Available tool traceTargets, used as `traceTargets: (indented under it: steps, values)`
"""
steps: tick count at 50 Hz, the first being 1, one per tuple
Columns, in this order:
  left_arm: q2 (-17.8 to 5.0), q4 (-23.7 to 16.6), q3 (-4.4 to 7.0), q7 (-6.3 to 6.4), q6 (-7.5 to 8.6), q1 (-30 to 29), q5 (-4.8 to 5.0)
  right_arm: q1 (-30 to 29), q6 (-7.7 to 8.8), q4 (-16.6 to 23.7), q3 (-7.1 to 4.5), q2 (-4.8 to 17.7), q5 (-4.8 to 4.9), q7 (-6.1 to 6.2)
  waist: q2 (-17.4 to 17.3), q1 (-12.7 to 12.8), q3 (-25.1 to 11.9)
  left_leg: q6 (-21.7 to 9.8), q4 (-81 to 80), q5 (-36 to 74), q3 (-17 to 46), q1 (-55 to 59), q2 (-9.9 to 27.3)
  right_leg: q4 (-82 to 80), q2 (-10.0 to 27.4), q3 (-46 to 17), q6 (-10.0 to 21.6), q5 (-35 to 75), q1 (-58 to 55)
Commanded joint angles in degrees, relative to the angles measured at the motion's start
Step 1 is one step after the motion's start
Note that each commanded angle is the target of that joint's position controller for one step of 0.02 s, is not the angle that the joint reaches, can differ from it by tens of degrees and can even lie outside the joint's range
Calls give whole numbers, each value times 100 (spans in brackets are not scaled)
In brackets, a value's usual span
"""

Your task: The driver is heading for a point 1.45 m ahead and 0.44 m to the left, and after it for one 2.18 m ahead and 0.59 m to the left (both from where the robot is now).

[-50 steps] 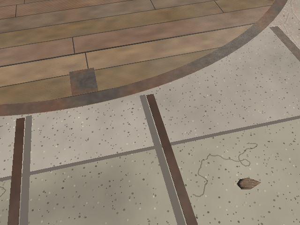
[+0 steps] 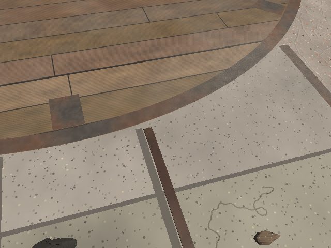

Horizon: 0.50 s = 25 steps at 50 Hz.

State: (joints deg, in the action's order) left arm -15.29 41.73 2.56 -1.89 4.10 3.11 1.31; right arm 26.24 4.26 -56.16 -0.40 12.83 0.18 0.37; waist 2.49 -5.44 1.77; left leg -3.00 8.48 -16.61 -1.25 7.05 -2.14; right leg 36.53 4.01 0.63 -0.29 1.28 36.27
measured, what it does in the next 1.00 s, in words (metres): walks ahead: right foot, then left foot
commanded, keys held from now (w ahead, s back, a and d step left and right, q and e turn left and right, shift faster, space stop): w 0.80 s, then w+q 0.20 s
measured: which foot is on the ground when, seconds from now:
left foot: down 0.00-0.16, up 0.18-0.64, down 0.66-1.00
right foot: up 0.00-0.12, down 0.14-0.68, up 0.70-1.00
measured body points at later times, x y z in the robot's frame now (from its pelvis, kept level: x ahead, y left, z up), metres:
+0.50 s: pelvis +0.29 -0.03 +0.00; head +0.31 -0.03 +0.45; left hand +0.30 +0.24 -0.13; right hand +0.47 -0.28 -0.10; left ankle +0.48 +0.14 -0.68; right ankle +0.24 -0.12 -0.74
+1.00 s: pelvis +0.57 +0.03 +0.01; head +0.60 +0.05 +0.46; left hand +0.75 +0.30 -0.10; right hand +0.59 -0.24 -0.12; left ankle +0.53 +0.12 -0.74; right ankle +0.75 -0.15 -0.68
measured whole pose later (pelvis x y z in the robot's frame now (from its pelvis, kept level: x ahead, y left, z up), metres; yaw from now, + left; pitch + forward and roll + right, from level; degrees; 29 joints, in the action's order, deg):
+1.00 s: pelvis +0.57 +0.03 +0.01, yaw +3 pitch +1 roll +1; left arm -16.7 47.2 2.6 -0.3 4.6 4.4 -0.1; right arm 21.5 4.6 -51.1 -2.6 14.8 0.6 -0.4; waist 2.6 -4.0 1.2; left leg -3.7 13.1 -10.1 -0.1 -4.2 -3.9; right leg 39.2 6.0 -4.1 -1.6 0.2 36.7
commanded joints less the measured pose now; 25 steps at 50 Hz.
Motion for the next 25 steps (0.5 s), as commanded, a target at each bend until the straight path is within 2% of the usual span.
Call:
traceTargets:
  steps: [1,3,4,5,6,7,8,9,10,11,12,13,14,15,17,19,21,23,25]
  values:
    - [-242,-685,-5,-86,151,-1072,37,250,19,122,-244,1091,61,60,-749,29,738,-680,-269,2367,558,-504,1489,-567,-196,117,123,237,-12]
    - [-389,-709,37,-129,185,-1023,27,167,-15,133,-293,1158,71,69,-776,234,580,-600,83,3251,514,-102,1646,-741,-268,91,322,-33,-206]
    - [-513,-660,88,-122,185,-806,15,100,-38,160,-327,1236,51,76,-862,410,334,-541,434,4213,485,66,1676,-728,-395,155,429,-224,-565]
    - [-679,-539,169,-92,171,-343,8,43,-80,186,-363,1314,24,82,-980,679,-58,-486,1035,5289,434,171,1651,-671,-571,267,561,-429,-1181]
    - [-894,-254,295,-39,146,590,21,-51,-144,229,-356,1289,-15,85,-957,1160,-654,-356,2117,5883,262,-45,1441,-787,-713,388,746,-338,-2365]
    - [-1129,16,379,36,105,1662,-26,-74,-155,351,-293,1174,-78,95,-745,1578,-1407,-227,3604,4732,266,-1298,1273,-501,-35,-346,1045,-361,-4275]
    - [-1602,199,484,40,86,2239,-138,722,-55,447,-61,310,-81,13,825,1156,-2389,161,5977,730,196,-3614,108,-897,1539,-3253,2029,-1839,-6396]
    - [-1079,247,337,31,79,2163,-98,540,117,331,-118,638,49,-47,848,1278,-2509,76,6791,-1520,1012,-4252,-75,-1916,1786,-4601,2083,-2603,-6186]
    - [-855,221,251,45,87,1571,-54,-153,214,612,-268,1098,245,-83,658,1139,-1267,2,7006,-1203,902,-4781,280,-2127,1584,-3714,1758,-2689,-5208]
    - [-735,165,209,42,106,1112,-58,-573,266,726,-268,1117,268,-65,144,956,-642,-38,6741,-647,732,-4657,593,-2315,1363,-2897,1586,-2156,-4212]
    - [-614,154,176,14,143,816,-107,-729,262,755,-286,1027,202,-29,-136,746,-296,-3,6374,-264,631,-4456,804,-2493,1135,-2319,1482,-1524,-3440]
    - [-475,157,135,-5,189,648,-172,-611,198,715,-308,951,137,-5,-12,526,-222,20,6132,-11,672,-4066,991,-2658,896,-1856,1393,-1084,-2954]
    - [-444,196,132,-23,211,582,-174,-453,124,674,-289,809,110,-2,109,403,-229,70,5996,79,664,-3809,1052,-2815,807,-1634,1417,-935,-2650]
    - [-467,258,138,-35,250,612,-142,-387,60,666,-270,693,85,7,107,343,-199,130,5861,101,611,-3725,1091,-2927,770,-1451,1478,-749,-2440]
    - [-596,403,159,-14,301,732,-122,-666,-22,817,-273,695,35,37,102,323,28,270,5412,378,537,-3948,1171,-3125,718,-1115,1532,-560,-2167]
    - [-738,523,188,59,292,952,-128,-1194,-13,1034,-271,724,-20,45,33,454,193,395,4693,1024,500,-4333,1208,-3212,665,-929,1531,-404,-2253]
    - [-814,597,191,119,249,1114,-98,-1640,43,1171,-239,659,-25,7,-24,604,244,418,3739,1764,389,-4290,1104,-3193,507,-636,1382,-242,-2342]
    - [-927,702,203,155,217,1377,-61,-2113,96,1291,-188,558,-1,-45,-71,802,261,419,2971,2290,206,-4039,916,-3174,456,-455,1271,-239,-2438]
    - [-1004,845,214,165,175,1663,-16,-2454,117,1413,-169,569,51,-99,-65,945,284,409,2590,2415,198,-4023,827,-3081,599,-492,1260,-322,-2794]
Velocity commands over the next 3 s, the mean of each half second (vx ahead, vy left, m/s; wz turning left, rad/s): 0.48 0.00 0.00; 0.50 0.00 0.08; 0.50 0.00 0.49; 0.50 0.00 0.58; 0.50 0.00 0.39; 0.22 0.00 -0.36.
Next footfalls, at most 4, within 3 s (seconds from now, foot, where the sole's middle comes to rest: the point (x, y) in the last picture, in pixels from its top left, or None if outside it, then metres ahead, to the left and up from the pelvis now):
0.14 right None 0.28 -0.12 -0.78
0.66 left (120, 228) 0.57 0.12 -0.78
1.18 right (167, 163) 0.86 -0.10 -0.78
1.70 left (96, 136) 1.04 0.24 -0.78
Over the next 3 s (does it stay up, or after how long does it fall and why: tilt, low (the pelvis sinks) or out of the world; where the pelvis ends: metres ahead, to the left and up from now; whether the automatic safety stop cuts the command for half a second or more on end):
stays up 1.38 0.44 0.00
